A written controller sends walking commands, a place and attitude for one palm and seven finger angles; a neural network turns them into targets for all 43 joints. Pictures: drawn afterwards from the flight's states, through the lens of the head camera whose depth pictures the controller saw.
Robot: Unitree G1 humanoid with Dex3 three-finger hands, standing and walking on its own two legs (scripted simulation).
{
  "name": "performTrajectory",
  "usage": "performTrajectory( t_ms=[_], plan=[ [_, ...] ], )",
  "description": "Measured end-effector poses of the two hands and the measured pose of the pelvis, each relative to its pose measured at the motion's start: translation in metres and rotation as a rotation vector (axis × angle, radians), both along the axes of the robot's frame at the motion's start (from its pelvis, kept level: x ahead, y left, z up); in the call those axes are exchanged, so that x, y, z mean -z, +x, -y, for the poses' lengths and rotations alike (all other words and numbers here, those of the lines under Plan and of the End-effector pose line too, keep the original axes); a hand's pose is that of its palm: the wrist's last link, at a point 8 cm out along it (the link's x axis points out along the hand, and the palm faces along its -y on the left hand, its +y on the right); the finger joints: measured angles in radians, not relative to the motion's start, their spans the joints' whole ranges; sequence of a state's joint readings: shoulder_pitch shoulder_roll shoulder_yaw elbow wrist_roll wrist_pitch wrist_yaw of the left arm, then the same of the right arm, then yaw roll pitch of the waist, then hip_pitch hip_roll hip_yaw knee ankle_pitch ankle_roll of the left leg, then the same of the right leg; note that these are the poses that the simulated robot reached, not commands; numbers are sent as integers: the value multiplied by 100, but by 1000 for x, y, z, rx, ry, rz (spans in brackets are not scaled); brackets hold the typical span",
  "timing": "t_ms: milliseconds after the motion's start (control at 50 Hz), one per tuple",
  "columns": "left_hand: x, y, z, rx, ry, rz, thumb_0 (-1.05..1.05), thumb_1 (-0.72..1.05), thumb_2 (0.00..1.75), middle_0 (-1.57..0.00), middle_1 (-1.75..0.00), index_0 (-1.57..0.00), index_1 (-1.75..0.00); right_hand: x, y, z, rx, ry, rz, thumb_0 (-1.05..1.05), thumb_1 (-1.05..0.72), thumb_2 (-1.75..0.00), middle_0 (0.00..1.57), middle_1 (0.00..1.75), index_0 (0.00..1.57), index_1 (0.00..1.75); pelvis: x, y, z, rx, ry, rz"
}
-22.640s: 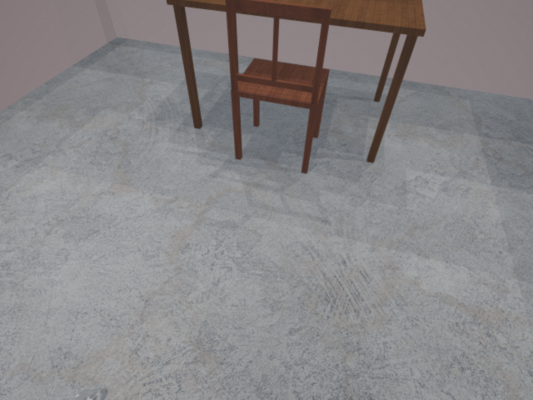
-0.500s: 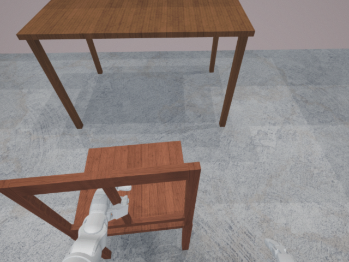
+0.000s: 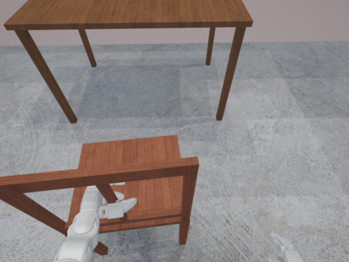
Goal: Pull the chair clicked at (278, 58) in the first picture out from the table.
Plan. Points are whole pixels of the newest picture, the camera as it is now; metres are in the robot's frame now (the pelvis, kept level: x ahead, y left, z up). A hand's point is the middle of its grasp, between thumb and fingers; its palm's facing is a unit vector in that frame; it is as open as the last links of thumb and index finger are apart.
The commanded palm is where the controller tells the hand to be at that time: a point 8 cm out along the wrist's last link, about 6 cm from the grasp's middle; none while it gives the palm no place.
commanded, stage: open the thumb and straighten the fingers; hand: left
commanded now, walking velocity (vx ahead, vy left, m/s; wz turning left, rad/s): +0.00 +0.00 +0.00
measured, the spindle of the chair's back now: (114, 202) +0.28 +0.17 -0.09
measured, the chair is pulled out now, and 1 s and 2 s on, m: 0.65 0.65 0.65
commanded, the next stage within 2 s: draw the fingers out of the gap in 0.48 s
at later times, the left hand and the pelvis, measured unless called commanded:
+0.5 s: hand (113, 205) +0.27 +0.16 -0.06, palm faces +0.07 -0.98 -0.18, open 17.1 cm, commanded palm +0.25 +0.21 -0.03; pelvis +0.01 +0.00 -0.02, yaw +1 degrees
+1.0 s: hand (109, 241) +0.19 +0.16 -0.06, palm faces +0.08 -0.98 -0.18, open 17.5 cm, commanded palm +0.16 +0.21 -0.03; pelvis +0.00 +0.00 -0.03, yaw +3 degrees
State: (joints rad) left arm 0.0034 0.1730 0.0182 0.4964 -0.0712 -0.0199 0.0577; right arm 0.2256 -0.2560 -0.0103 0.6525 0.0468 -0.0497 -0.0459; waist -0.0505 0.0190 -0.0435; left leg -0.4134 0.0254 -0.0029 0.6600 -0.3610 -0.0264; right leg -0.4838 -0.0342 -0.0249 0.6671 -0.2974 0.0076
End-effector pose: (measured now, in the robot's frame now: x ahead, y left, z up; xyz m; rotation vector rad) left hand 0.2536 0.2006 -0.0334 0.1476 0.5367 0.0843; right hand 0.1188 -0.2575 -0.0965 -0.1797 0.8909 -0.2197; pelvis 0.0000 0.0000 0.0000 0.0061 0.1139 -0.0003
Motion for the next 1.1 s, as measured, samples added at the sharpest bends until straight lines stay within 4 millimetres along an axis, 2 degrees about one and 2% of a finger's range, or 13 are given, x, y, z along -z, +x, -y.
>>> performTrajectory(
  t_ms=[100, 200, 420, 520, 660, 880, 1100],
  plan=[
    [4, 1, -4, -24, 12, -36, 1, -18, 38, -40, -127, -45, -131, 9, 8, -4, -15, 1, 14, 1, -90, -90, 20, 30, 20, 30, 7, 0, -2, -5, 3, -26],
    [3, 3, -5, -35, 9, -37, 0, -40, 27, -34, -104, -37, -106, 14, 15, -9, -27, 2, 33, 1, -90, -90, 20, 30, 20, 30, 11, 3, -3, -10, 3, -39],
    [2, -4, -10, -38, 11, -44, -1, -53, 20, -12, -34, -12, -34, 11, 29, -10, -46, -13, 75, 1, -90, -90, 20, 30, 20, 30, 16, 8, -2, -20, -2, -48],
    [1, -11, -8, -38, 11, -42, -1, -54, 20, -5, -14, -5, -14, 10, 33, -9, -55, -27, 92, 1, -90, -90, 20, 30, 20, 30, 18, 9, -2, -27, -5, -50],
    [5, -24, -7, -38, 12, -56, -1, -54, 20, -1, -3, -2, -3, 9, 37, -10, -66, -32, 111, 1, -90, -90, 20, 30, 20, 30, 21, 8, -2, -29, -5, -56],
    [5, -72, -9, -55, 25, -77, -1, -54, 20, -1, 0, -1, 0, 8, 46, -18, -88, -27, 168, 1, -90, -90, 20, 30, 20, 30, 27, 7, -1, -40, -11, -61],
    [2, -101, -3, -59, 17, -75, -1, -54, 20, 0, 0, -1, 0, 7, 56, -26, -101, -22, 223, 1, -90, -90, 20, 30, 20, 30, 34, 4, -2, -49, -15, -66]
  ],
)
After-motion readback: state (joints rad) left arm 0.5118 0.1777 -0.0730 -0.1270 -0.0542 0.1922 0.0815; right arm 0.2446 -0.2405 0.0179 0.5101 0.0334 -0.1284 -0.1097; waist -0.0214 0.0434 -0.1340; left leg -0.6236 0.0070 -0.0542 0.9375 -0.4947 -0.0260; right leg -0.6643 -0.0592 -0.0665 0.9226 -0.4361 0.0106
